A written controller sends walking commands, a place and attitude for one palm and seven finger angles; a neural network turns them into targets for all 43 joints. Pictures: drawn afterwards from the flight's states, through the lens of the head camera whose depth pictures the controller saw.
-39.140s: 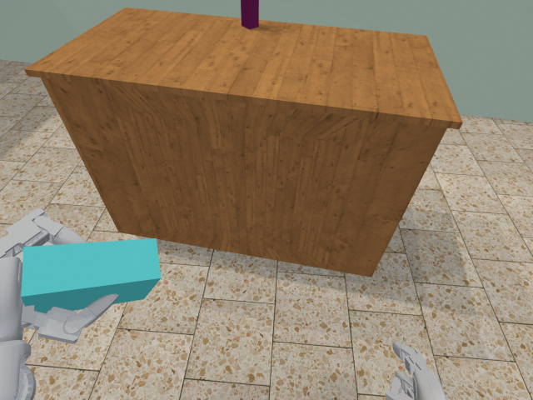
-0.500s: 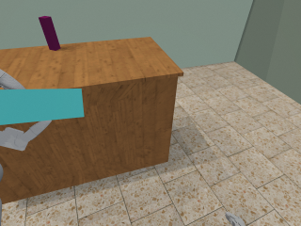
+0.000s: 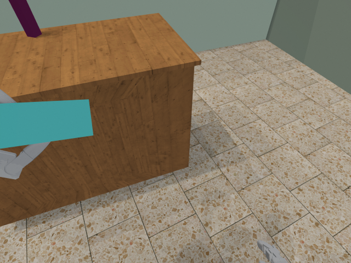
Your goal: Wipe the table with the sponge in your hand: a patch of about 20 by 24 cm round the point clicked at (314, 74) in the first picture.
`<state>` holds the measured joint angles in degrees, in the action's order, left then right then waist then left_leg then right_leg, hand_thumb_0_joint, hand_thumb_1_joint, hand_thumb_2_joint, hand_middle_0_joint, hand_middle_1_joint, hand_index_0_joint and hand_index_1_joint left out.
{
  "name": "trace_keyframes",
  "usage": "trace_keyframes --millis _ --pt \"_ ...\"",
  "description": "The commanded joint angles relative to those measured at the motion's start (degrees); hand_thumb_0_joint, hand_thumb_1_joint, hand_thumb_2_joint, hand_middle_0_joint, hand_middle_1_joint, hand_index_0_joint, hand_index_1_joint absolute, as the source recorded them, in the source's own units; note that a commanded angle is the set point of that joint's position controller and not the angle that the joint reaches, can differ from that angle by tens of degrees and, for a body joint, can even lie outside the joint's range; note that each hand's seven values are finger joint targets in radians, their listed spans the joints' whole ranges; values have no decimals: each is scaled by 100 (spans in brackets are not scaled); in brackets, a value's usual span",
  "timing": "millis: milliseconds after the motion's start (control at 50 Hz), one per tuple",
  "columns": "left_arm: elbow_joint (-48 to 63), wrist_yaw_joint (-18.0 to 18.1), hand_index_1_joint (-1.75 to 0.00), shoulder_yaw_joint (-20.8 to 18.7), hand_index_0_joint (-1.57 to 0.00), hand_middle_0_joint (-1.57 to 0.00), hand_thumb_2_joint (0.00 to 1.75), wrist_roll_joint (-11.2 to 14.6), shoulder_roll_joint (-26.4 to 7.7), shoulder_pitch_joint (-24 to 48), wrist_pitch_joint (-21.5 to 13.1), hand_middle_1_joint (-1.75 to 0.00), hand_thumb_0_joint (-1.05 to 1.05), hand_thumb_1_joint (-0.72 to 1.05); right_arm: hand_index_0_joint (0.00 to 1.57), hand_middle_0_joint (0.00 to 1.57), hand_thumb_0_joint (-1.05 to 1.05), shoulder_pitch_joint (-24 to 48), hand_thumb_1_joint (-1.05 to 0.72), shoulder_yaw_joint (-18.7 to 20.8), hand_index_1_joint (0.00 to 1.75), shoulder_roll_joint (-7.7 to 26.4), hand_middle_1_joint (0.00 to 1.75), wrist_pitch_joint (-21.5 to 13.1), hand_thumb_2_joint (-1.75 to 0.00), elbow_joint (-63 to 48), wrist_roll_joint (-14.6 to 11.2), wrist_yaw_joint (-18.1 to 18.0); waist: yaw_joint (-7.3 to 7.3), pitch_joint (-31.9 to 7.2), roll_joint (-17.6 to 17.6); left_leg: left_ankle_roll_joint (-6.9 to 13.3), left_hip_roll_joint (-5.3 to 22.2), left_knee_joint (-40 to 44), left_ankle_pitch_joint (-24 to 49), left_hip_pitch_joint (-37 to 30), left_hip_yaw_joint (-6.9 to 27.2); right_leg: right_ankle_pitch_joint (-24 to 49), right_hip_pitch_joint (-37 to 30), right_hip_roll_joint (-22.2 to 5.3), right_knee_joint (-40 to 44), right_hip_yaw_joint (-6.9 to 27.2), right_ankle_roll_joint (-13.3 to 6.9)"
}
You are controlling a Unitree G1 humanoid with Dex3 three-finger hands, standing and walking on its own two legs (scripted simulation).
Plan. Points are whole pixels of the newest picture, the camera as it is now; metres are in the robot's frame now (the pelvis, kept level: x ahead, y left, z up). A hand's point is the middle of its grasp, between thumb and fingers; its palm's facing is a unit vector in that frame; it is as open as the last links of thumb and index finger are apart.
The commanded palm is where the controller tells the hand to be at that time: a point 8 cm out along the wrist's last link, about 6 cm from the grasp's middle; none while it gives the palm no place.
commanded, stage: stop stepping back and stand still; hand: left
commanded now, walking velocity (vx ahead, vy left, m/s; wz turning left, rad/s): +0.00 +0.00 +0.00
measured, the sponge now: (51, 120) +0.24 +0.19 +0.28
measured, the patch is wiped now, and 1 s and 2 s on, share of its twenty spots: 1.00 1.00 1.00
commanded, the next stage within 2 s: stand and wait in 0.28 s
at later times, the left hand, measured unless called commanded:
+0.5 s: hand out of the picture +0.22 +0.25 +0.29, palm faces +0.52 -0.80 -0.31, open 9.2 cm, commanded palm +0.17 +0.30 +0.29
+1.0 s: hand out of the picture +0.21 +0.28 +0.28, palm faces +0.51 -0.81 -0.29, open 9.2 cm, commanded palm +0.15 +0.32 +0.29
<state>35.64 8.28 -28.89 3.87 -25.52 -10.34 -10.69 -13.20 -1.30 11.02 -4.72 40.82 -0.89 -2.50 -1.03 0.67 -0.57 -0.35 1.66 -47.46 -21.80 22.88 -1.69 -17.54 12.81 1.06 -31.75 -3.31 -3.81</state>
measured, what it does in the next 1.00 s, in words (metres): stands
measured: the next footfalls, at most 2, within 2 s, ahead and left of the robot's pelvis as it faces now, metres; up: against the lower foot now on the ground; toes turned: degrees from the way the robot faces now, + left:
none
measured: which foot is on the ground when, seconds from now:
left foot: down 0.00-1.00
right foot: down 0.00-1.00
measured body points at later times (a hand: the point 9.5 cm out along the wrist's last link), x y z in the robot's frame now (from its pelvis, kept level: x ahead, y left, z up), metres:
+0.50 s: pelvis +0.01 +0.02 +0.00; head +0.00 +0.02 +0.45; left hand +0.19 +0.29 +0.30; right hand +0.19 -0.21 -0.08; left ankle +0.05 +0.14 -0.73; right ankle +0.00 -0.08 -0.73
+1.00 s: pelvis -0.01 +0.04 +0.01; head -0.02 +0.05 +0.46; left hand +0.17 +0.32 +0.30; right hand +0.16 -0.19 -0.07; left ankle +0.05 +0.14 -0.73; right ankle +0.00 -0.08 -0.73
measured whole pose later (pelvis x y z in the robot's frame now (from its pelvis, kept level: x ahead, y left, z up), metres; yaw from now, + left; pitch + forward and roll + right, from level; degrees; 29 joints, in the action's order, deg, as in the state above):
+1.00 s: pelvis -0.01 +0.04 +0.01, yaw -1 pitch -1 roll -2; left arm 34.2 8.2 -27.3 3.5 -24.2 -12.2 -11.0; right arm -11.4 -1.8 11.6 -4.7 36.4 -0.5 -3.2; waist -0.9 -0.6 -1.4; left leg 1.2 2.0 -28.3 -9.7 17.7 -1.6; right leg -11.5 10.6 1.9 -23.1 -2.3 -0.3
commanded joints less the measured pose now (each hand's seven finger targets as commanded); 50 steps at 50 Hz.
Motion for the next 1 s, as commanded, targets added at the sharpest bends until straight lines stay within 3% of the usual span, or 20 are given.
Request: trace_keyframes --millis 0,20,40,60,80,100,140,180,220,280,340,440,520,540,580,700,840,860,940,980 --pt "619 188 -160 -670 -120 -120 130 78 -1215 775 -281 -160 0 10 20 20 0 761 -90 274 30 666 30 -281 -90 -1121 -10 -134 113 -919 199 175 157 1977 1684 -1185 117 2466 -379 -960 426 844 42" --pt "670 180 -160 -670 -120 -120 130 77 -1212 688 -283 -160 0 10 20 20 0 826 -90 345 30 793 30 -252 -90 -1194 -33 -125 37 -934 -137 324 541 2020 2061 -1423 543 1691 -62 -630 437 722 227" --pt "647 155 -160 -600 -120 -120 130 85 -1159 636 -282 -160 0 10 20 20 0 824 -90 396 30 861 30 -196 -90 -1260 -104 -121 8 -885 -297 387 772 2082 1916 -1359 853 929 53 -440 545 608 334" --pt "662 99 -160 -475 -120 -120 130 85 -1106 734 -301 -160 0 10 20 20 0 870 -90 392 30 918 30 -171 -90 -1318 -167 -90 1 -704 -355 363 823 2093 1550 -1151 953 456 112 -355 701 717 361" --pt "387 99 -160 -609 -120 -120 130 42 -1157 550 -209 -160 0 10 20 20 0 807 -90 378 30 879 30 -192 -90 -1353 -129 -94 43 -492 -429 353 679 1902 1811 -876 794 934 81 -282 768 697 323" --pt "586 72 -160 -619 -120 -120 130 24 -1199 591 -206 -160 0 10 20 20 0 768 -90 329 30 805 30 -180 -90 -1348 -105 -90 84 -580 -512 324 621 1837 2049 -794 688 1331 -74 -360 729 655 305" --pt "882 76 -160 -756 -120 -120 130 13 -1376 658 -262 -160 0 10 20 20 0 749 -90 360 30 802 30 -191 -90 -1384 -99 -81 74 -861 -312 241 526 1582 2579 -842 523 2127 -397 -519 693 772 274" --pt "948 65 -160 -667 -120 -120 130 26 -1274 450 -262 -160 0 10 20 20 0 687 -90 366 30 782 30 -194 -90 -1430 -103 -57 96 -1135 -205 170 447 1439 2873 -987 363 2865 -604 -646 642 872 230" --pt "1173 76 -160 -723 -120 -120 130 37 -1336 381 -285 -160 0 10 20 20 0 685 -90 367 30 772 30 -201 -90 -1475 -89 -55 93 -1286 -281 159 436 1483 3128 -1173 323 3161 -653 -618 574 800 264" --pt "1227 87 -160 -691 -120 -120 130 47 -1289 336 -280 -160 0 10 20 20 0 720 -90 340 30 771 30 -191 -90 -1491 -78 -70 84 -1192 -393 186 508 1652 2980 -1217 422 2586 -496 -491 668 715 307" --pt "1107 98 -160 -651 -120 -120 130 50 -1261 564 -261 -160 0 10 20 20 0 749 -90 344 30 802 30 -179 -90 -1476 -64 -98 82 -961 -433 191 501 1799 2290 -1115 485 1841 -307 -440 903 772 275" --pt "776 83 -160 -477 -120 -120 130 49 -1127 763 -208 -160 0 10 20 20 0 808 -90 294 30 800 30 -189 -90 -1454 -42 -120 73 -743 -427 199 467 2077 1454 -983 530 1204 -177 -386 1111 727 262" --pt "813 65 -160 -307 -120 -120 130 41 -1016 779 -196 -160 0 10 20 20 0 850 -90 237 30 766 30 -206 -90 -1459 -25 -119 61 -689 -324 212 455 2235 1104 -946 539 996 -141 -361 1195 696 274" --pt "921 67 -160 -346 -120 -120 130 29 -1065 835 -221 -160 0 10 20 20 0 885 -90 246 30 777 30 -226 -90 -1481 -12 -128 48 -721 -465 215 454 2300 1079 -937 544 958 -170 -357 1187 669 269" --pt "910 73 -160 -325 -120 -120 130 34 -1017 677 -231 -160 0 10 20 20 0 877 -90 215 30 741 30 -234 -90 -1464 -4 -127 39 -761 -380 223 466 2390 992 -886 558 941 -254 -321 1188 638 284" --pt "1023 118 -160 -410 -120 -120 130 10 -1067 643 -301 -160 0 10 20 20 0 888 -90 197 30 715 30 -275 -90 -1434 29 -137 40 -767 -606 212 490 2648 742 -772 616 742 -316 -220 1152 500 299" --pt "816 105 -160 -431 -120 -120 130 0 -1035 667 -318 -160 0 10 20 20 0 897 -90 229 30 753 30 -283 -90 -1410 27 -132 45 -765 -495 172 452 2685 580 -757 608 540 -266 -220 1276 482 283" --pt "804 94 -160 -291 -120 -120 130 0 -915 663 -314 -160 0 10 20 20 0 896 -90 214 30 731 30 -283 -90 -1403 11 -125 58 -693 -511 173 460 2685 533 -762 586 506 -206 -216 1291 500 288" --pt "991 114 -160 -422 -120 -120 130 -20 -1068 680 -340 -160 0 10 20 20 0 917 -90 239 30 766 30 -308 -90 -1419 32 -134 34 -845 -490 177 440 2702 627 -787 619 631 -310 -214 1241 469 289" --pt "951 105 -160 -301 -120 -120 130 -13 -937 637 -336 -160 0 10 20 20 0 920 -90 221 30 738 30 -311 -90 -1399 21 -121 44 -790 -456 172 446 2676 573 -775 591 585 -247 -227 1260 493 296"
